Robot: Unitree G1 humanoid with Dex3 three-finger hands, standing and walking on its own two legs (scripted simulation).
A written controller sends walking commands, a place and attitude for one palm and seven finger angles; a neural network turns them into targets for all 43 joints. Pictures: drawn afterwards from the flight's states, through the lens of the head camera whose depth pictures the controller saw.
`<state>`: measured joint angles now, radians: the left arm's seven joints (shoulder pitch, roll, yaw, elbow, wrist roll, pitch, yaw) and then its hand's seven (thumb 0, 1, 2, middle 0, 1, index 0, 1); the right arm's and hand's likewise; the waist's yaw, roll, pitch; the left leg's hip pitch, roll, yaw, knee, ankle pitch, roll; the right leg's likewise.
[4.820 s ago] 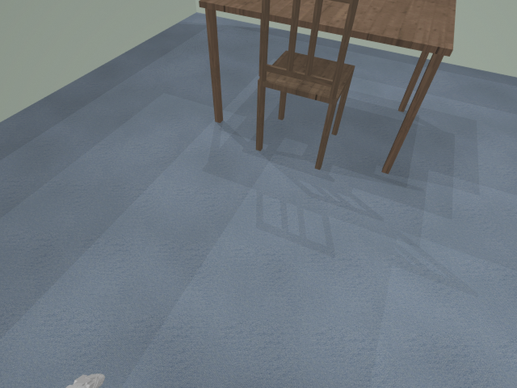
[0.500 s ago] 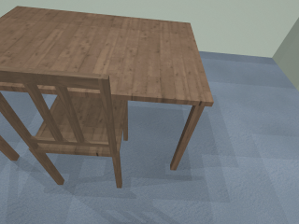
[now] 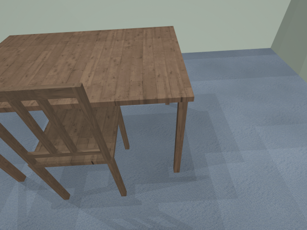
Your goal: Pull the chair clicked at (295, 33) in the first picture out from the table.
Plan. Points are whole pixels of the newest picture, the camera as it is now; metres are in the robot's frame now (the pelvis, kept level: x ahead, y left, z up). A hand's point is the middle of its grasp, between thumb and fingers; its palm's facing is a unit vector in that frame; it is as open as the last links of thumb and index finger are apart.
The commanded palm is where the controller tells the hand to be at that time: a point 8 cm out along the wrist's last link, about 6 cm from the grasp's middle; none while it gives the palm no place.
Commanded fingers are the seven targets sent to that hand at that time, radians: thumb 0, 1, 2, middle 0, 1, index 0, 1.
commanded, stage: come to a stop and stand still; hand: left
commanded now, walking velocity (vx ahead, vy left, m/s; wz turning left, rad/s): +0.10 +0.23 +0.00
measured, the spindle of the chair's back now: (36, 129) +0.47 +0.51 -0.07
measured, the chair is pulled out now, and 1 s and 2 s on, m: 0.00 0.00 0.00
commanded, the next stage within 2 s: look again from close up in 0.88 s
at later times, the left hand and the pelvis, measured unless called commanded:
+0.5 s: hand out of the picture -0.03 +0.22 -0.18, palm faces +0.11 -0.98 -0.19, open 7.4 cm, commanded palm none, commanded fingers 0.00 0.90 0.90 -0.20 -0.30 -0.20 -0.30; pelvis -0.01 +0.04 +0.00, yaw +2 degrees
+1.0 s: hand out of the picture +0.01 +0.22 -0.18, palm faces +0.04 -0.98 -0.19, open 7.4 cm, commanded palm none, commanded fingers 0.00 0.90 0.90 -0.20 -0.30 -0.20 -0.30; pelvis +0.01 +0.05 +0.00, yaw +1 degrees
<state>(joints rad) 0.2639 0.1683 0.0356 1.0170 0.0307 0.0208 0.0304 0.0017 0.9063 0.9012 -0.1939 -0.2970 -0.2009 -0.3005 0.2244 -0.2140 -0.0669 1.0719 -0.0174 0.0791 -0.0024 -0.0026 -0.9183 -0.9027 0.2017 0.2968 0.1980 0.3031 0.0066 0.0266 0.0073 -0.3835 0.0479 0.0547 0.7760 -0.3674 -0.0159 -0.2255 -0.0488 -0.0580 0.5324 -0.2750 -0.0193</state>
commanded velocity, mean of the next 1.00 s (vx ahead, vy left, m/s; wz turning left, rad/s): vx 0.01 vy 0.02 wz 0.00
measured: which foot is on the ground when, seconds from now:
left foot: up 0.00-0.32, down 0.34-1.00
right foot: down 0.00-1.00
